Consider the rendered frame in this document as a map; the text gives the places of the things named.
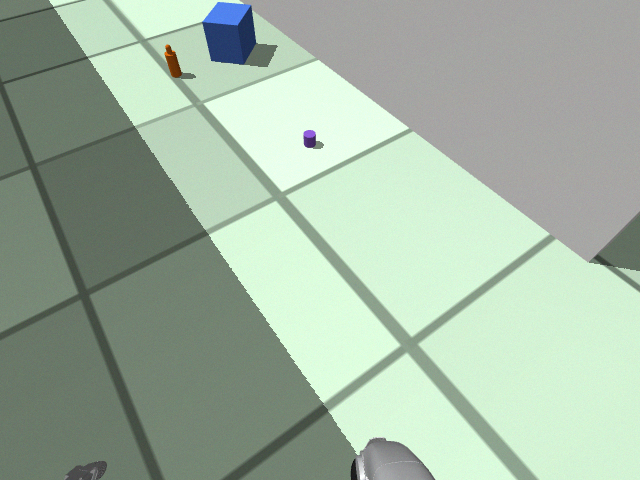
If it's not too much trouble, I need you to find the left robot hand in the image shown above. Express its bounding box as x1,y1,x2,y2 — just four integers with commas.
64,461,107,480

